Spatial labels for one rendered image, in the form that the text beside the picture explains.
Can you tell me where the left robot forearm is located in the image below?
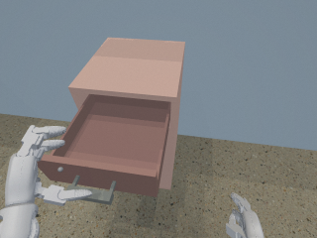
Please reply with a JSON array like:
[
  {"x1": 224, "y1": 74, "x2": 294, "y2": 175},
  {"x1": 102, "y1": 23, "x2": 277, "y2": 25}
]
[{"x1": 0, "y1": 202, "x2": 40, "y2": 238}]

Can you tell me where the handle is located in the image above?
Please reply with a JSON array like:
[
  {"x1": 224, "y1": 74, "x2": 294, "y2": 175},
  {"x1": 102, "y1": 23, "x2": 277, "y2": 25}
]
[{"x1": 66, "y1": 175, "x2": 116, "y2": 205}]

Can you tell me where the drawer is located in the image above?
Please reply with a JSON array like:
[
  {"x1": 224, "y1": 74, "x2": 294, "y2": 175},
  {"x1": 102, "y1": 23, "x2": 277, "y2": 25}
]
[{"x1": 37, "y1": 94, "x2": 171, "y2": 197}]

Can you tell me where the left robot hand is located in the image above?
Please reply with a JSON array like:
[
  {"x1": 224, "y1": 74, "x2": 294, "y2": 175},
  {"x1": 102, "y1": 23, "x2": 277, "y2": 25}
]
[{"x1": 5, "y1": 125, "x2": 93, "y2": 206}]

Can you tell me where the right robot hand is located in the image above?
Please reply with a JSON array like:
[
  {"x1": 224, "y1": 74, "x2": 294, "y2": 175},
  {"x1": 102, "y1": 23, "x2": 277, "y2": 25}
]
[{"x1": 226, "y1": 192, "x2": 264, "y2": 238}]

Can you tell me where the cabinet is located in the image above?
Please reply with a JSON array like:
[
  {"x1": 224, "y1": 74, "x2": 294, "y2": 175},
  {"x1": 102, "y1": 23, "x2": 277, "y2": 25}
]
[{"x1": 68, "y1": 37, "x2": 185, "y2": 190}]

